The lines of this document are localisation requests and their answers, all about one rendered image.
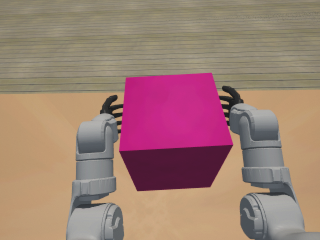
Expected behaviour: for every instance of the robot left hand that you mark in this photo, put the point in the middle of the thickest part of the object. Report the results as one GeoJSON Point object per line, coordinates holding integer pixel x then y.
{"type": "Point", "coordinates": [107, 109]}

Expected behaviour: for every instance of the right robot forearm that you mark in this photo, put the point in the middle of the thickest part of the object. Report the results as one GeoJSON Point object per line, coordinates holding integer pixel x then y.
{"type": "Point", "coordinates": [260, 143]}

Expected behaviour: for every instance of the right robot upper arm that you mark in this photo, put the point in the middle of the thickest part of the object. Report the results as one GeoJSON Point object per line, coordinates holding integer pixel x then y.
{"type": "Point", "coordinates": [273, 216]}

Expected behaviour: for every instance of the carton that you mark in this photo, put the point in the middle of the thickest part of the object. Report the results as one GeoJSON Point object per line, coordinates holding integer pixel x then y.
{"type": "Point", "coordinates": [174, 134]}

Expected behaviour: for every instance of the left robot forearm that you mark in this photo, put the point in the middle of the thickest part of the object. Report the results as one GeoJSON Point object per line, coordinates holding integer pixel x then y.
{"type": "Point", "coordinates": [94, 155]}

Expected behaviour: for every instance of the robot right hand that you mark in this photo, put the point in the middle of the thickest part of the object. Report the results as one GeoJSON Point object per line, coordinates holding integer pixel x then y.
{"type": "Point", "coordinates": [235, 99]}

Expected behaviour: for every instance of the left robot upper arm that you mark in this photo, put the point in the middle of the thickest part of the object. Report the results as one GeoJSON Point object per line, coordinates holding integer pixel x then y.
{"type": "Point", "coordinates": [96, 221]}

